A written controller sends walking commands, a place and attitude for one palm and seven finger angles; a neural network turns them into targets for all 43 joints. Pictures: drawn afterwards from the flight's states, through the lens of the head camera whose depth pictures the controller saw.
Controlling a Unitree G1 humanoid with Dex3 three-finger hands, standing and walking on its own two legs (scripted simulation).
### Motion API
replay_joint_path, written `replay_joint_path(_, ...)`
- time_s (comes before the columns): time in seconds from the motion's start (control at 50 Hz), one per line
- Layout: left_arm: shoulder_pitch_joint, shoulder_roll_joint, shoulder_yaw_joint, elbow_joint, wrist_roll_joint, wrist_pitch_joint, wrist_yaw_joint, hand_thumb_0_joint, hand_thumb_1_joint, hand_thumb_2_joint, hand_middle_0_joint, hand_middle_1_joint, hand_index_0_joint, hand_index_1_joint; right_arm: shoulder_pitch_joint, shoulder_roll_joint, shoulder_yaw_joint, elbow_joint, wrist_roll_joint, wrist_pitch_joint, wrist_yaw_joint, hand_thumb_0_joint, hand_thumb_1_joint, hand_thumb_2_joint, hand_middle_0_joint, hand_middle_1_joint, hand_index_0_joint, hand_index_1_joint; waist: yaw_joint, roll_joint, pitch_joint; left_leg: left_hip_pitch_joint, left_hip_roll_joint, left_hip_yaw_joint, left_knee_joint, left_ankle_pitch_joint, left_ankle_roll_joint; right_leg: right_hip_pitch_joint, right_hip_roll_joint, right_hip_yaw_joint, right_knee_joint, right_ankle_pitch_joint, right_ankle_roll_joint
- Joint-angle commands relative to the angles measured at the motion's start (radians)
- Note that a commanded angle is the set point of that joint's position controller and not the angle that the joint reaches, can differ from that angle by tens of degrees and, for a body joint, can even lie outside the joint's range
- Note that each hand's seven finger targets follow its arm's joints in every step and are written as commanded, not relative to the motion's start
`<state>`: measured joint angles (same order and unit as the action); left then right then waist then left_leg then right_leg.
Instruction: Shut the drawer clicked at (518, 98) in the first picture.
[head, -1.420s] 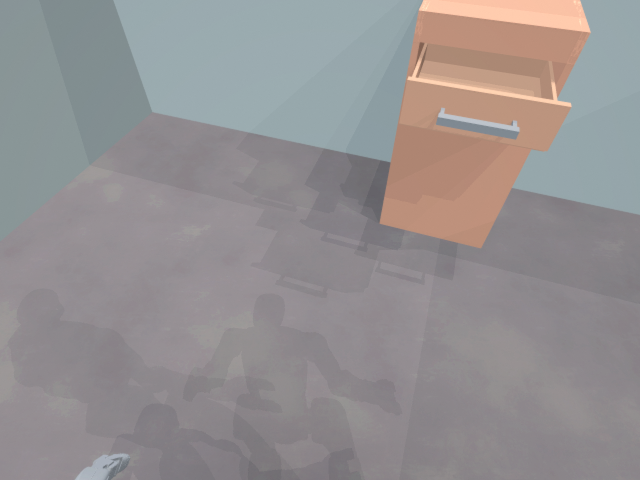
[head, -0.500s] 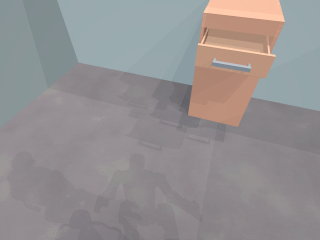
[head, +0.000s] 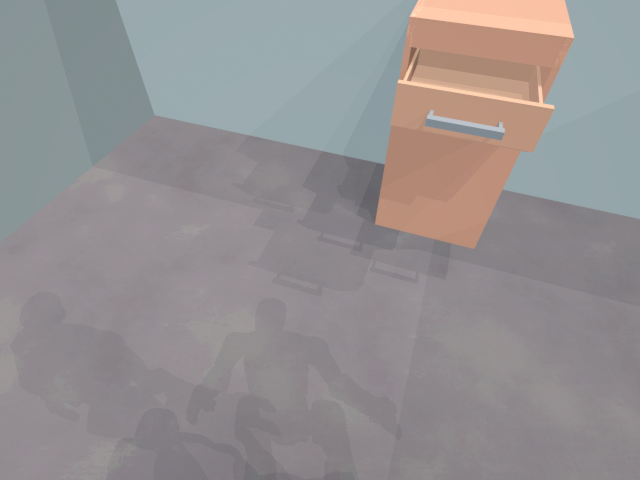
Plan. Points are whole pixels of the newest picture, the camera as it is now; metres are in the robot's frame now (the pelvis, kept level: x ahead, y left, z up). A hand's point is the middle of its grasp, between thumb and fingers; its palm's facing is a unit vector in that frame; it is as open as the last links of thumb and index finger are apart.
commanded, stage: look at it before walking up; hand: left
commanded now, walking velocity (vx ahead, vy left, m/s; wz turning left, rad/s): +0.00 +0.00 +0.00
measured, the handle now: (464, 123) +0.97 -0.32 -0.07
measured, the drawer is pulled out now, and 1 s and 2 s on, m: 0.23 0.23 0.23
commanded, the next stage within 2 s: walk to a spot facing it in 0.32 s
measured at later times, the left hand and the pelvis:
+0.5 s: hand out of the picture +0.08 +0.25 -0.15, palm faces -0.02 -0.94 -0.34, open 7.4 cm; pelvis +0.01 +0.00 +0.00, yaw +0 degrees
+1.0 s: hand out of the picture +0.04 +0.17 -0.17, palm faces -0.16 -0.96 -0.24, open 7.4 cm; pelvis -0.03 -0.01 -0.01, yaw -12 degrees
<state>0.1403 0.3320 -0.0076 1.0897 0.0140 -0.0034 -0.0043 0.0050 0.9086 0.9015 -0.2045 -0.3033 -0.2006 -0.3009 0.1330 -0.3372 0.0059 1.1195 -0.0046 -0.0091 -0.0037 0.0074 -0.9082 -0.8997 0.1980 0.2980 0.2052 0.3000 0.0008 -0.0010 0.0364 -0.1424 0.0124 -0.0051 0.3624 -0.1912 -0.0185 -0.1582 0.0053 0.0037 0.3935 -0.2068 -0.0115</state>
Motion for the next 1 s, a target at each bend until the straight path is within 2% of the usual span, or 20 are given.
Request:
replay_joint_path(0.0, -0.038, 0.213, 0.044, -0.066, -0.003, -0.025, 0.014, 0.0, 0.9, 0.9, -0.2, -0.3, -0.2, -0.3, -0.047, -0.201, -0.038, -0.065, -0.004, -0.026, -0.01, 0.0, -0.9, -0.9, 0.2, 0.3, 0.2, 0.3, 0.002, -0.006, -0.055, 0.003, 0.102, -0.093, -0.053, 0.089, 0.038, 0.001, -0.124, 0.114, -0.088, 0.064, -0.022)
replay_joint_path(0.24, -0.041, 0.214, 0.044, -0.064, -0.004, -0.026, 0.016, 0.0, 0.9, 0.9, -0.2, -0.3, -0.2, -0.3, -0.058, -0.207, -0.038, -0.068, -0.002, -0.03, -0.012, 0.0, -0.9, -0.9, 0.2, 0.3, 0.2, 0.3, 0.002, 0.0, -0.083, 0.035, 0.11, -0.093, -0.056, 0.166, 0.04, 0.034, -0.125, 0.1, -0.072, 0.162, -0.02)
replay_joint_path(0.44, -0.047, 0.218, 0.048, -0.071, -0.002, -0.021, 0.014, 0.0, 0.9, 0.9, -0.2, -0.3, -0.2, -0.3, -0.061, -0.21, -0.042, -0.071, -0.004, -0.029, -0.016, 0.0, -0.9, -0.9, 0.2, 0.3, 0.2, 0.3, 0.002, 0.001, -0.063, 0.05, 0.115, -0.075, -0.049, 0.173, 0.037, 0.013, -0.119, 0.111, -0.071, 0.19, -0.022)
replay_joint_path(0.5, 0.013, 0.114, 0.036, -0.077, -0.002, 0.01, 0.019, 0.0, 0.9, 0.9, -0.2, -0.3, -0.2, -0.3, 0.006, -0.095, -0.03, -0.076, -0.006, -0.009, -0.021, 0.0, -0.9, -0.9, 0.2, 0.3, 0.2, 0.3, -0.003, -0.009, -0.064, 0.047, 0.122, -0.022, 0.012, 0.181, 0.018, -0.031, -0.113, 0.128, -0.007, 0.258, -0.013)
replay_joint_path(0.54, 0.031, 0.11, 0.044, -0.104, 0.001, 0.024, 0.018, 0.0, 0.9, 0.9, -0.2, -0.3, -0.2, -0.3, 0.027, -0.095, -0.042, -0.102, -0.006, 0.003, -0.027, 0.0, -0.9, -0.9, 0.2, 0.3, 0.2, 0.3, -0.005, -0.009, -0.056, 0.033, 0.133, -0.007, 0.04, 0.157, 0.02, -0.072, -0.099, 0.14, 0.039, 0.257, -0.013)
replay_joint_path(0.6, 0.048, 0.106, 0.059, -0.146, 0.005, 0.034, 0.012, 0.0, 0.9, 0.9, -0.2, -0.3, -0.2, -0.3, 0.033, -0.106, -0.062, -0.148, -0.008, 0.012, -0.03, 0.0, -0.9, -0.9, 0.2, 0.3, 0.2, 0.3, -0.006, 0.016, -0.059, 0.011, 0.159, -0.007, 0.068, 0.115, 0.034, -0.128, -0.073, 0.15, 0.116, 0.239, -0.017)
replay_joint_path(0.66, 0.066, 0.088, 0.067, -0.183, 0.007, 0.039, 0.005, 0.0, 0.9, 0.9, -0.2, -0.3, -0.2, -0.3, 0.031, -0.114, -0.078, -0.187, -0.008, 0.014, -0.031, 0.0, -0.9, -0.9, 0.2, 0.3, 0.2, 0.3, -0.002, 0.06, -0.067, -0.021, 0.21, -0.031, 0.068, 0.08, 0.063, -0.166, -0.031, 0.124, 0.223, 0.173, -0.008)
replay_joint_path(0.68, 0.081, 0.076, 0.07, -0.191, 0.006, 0.041, 0.002, 0.0, 0.9, 0.9, -0.2, -0.3, -0.2, -0.3, 0.017, -0.116, -0.083, -0.2, -0.009, 0.014, -0.031, 0.0, -0.9, -0.9, 0.2, 0.3, 0.2, 0.3, 0.007, 0.092, -0.058, -0.049, 0.237, -0.042, 0.059, 0.066, 0.079, -0.175, -0.019, 0.105, 0.274, 0.126, -0.003)
replay_joint_path(0.72, 0.116, 0.049, 0.075, -0.202, 0.006, 0.046, -0.003, 0.0, 0.9, 0.9, -0.2, -0.3, -0.2, -0.3, -0.014, -0.117, -0.092, -0.222, -0.01, 0.011, -0.028, 0.0, -0.9, -0.9, 0.2, 0.3, 0.2, 0.3, 0.03, 0.158, -0.047, -0.103, 0.298, -0.062, 0.048, 0.086, 0.119, -0.168, 0.002, 0.044, 0.368, -0.092, 0.01)
replay_joint_path(0.74, 0.143, 0.038, 0.08, -0.204, 0.007, 0.046, -0.007, 0.0, 0.9, 0.9, -0.2, -0.3, -0.2, -0.3, -0.032, -0.117, -0.096, -0.235, -0.011, 0.011, -0.026, 0.0, -0.9, -0.9, 0.2, 0.3, 0.2, 0.3, 0.045, 0.172, -0.047, -0.14, 0.306, -0.044, 0.079, 0.101, 0.125, -0.13, -0.003, 0.02, 0.366, -0.148, 0.015)
replay_joint_path(0.76, 0.179, 0.041, 0.086, -0.201, 0.008, 0.044, -0.008, 0.0, 0.9, 0.9, -0.2, -0.3, -0.2, -0.3, -0.045, -0.111, -0.099, -0.246, -0.011, 0.014, -0.024, 0.0, -0.9, -0.9, 0.2, 0.3, 0.2, 0.3, 0.064, 0.139, -0.04, -0.192, 0.289, -0.011, 0.148, 0.086, 0.109, -0.078, -0.016, 0.022, 0.308, -0.104, 0.009)
replay_joint_path(0.78, 0.226, 0.071, 0.097, -0.197, 0.014, 0.035, -0.007, 0.0, 0.9, 0.9, -0.2, -0.3, -0.2, -0.3, -0.058, -0.089, -0.099, -0.261, -0.01, 0.02, -0.022, 0.0, -0.9, -0.9, 0.2, 0.3, 0.2, 0.3, 0.088, -0.011, -0.043, -0.264, 0.203, 0.066, 0.334, -0.02, 0.047, -0.028, -0.065, 0.139, 0.171, 0.056, -0.019)
replay_joint_path(0.8, 0.241, 0.158, 0.115, -0.207, 0.023, 0.022, 0.006, 0.0, 0.9, 0.9, -0.2, -0.3, -0.2, -0.3, -0.06, -0.016, -0.089, -0.292, -0.005, 0.026, -0.02, 0.0, -0.9, -0.9, 0.2, 0.3, 0.2, 0.3, 0.088, -0.36, -0.033, -0.42, 0.017, 0.141, 0.599, -0.32, -0.034, -0.025, -0.262, 0.543, -0.025, 0.155, -0.109)
replay_joint_path(0.82, 0.258, 0.165, 0.115, -0.216, 0.009, 0.019, 0.017, 0.0, 0.9, 0.9, -0.2, -0.3, -0.2, -0.3, -0.087, -0.03, -0.086, -0.303, -0.006, 0.031, -0.023, 0.0, -0.9, -0.9, 0.2, 0.3, 0.2, 0.3, 0.111, -0.32, -0.023, -0.416, -0.001, -0.011, 0.738, -0.408, -0.029, -0.105, -0.324, 0.689, -0.153, 0.139, -0.184)
replay_joint_path(0.84, 0.191, 0.148, 0.115, -0.23, 0.009, 0.025, 0.022, 0.0, 0.9, 0.9, -0.2, -0.3, -0.2, -0.3, -0.075, -0.026, -0.092, -0.29, -0.003, 0.03, -0.023, 0.0, -0.9, -0.9, 0.2, 0.3, 0.2, 0.3, 0.061, -0.193, -0.003, -0.437, 0.022, -0.063, 0.798, -0.335, -0.021, -0.099, -0.301, 0.656, -0.139, 0.058, -0.219)
replay_joint_path(0.86, 0.134, 0.128, 0.111, -0.248, 0.008, 0.025, 0.023, 0.0, 0.9, 0.9, -0.2, -0.3, -0.2, -0.3, -0.035, -0.029, -0.094, -0.274, -0.005, 0.025, -0.02, 0.0, -0.9, -0.9, 0.2, 0.3, 0.2, 0.3, 0.029, -0.119, -0.022, -0.421, 0.045, -0.062, 0.785, -0.283, -0.024, -0.089, -0.263, 0.575, -0.092, 0.08, -0.212)
replay_joint_path(0.88, 0.1, 0.109, 0.108, -0.263, 0.011, 0.022, 0.023, 0.0, 0.9, 0.9, -0.2, -0.3, -0.2, -0.3, -0.002, -0.016, -0.091, -0.26, -0.007, 0.022, -0.017, 0.0, -0.9, -0.9, 0.2, 0.3, 0.2, 0.3, 0.009, -0.117, -0.067, -0.374, 0.046, -0.043, 0.751, -0.243, -0.03, -0.088, -0.222, 0.491, -0.066, 0.099, -0.19)
replay_joint_path(0.9, 0.095, 0.096, 0.107, -0.266, 0.011, 0.021, 0.023, 0.0, 0.9, 0.9, -0.2, -0.3, -0.2, -0.3, 0.009, -0.008, -0.089, -0.255, -0.007, 0.023, -0.018, 0.0, -0.9, -0.9, 0.2, 0.3, 0.2, 0.3, 0.009, -0.126, -0.092, -0.338, 0.038, -0.026, 0.711, -0.228, -0.034, -0.087, -0.197, 0.454, -0.057, 0.117, -0.177)
replay_joint_path(0.92, 0.115, 0.089, 0.108, -0.261, 0.01, 0.021, 0.022, 0.0, 0.9, 0.9, -0.2, -0.3, -0.2, -0.3, -0.004, 0.0, -0.089, -0.256, -0.006, 0.025, -0.02, 0.0, -0.9, -0.9, 0.2, 0.3, 0.2, 0.3, 0.022, -0.125, -0.093, -0.322, 0.026, -0.018, 0.673, -0.225, -0.036, -0.085, -0.181, 0.452, -0.056, 0.139, -0.172)
replay_joint_path(0.98, 0.149, 0.094, 0.116, -0.25, 0.011, 0.024, 0.02, 0.0, 0.9, 0.9, -0.2, -0.3, -0.2, -0.3, -0.008, 0.015, -0.085, -0.264, -0.003, 0.023, -0.023, 0.0, -0.9, -0.9, 0.2, 0.3, 0.2, 0.3, 0.034, -0.125, -0.118, -0.313, 0.007, -0.009, 0.568, -0.226, -0.038, -0.023, -0.165, 0.465, -0.05, 0.173, -0.17)
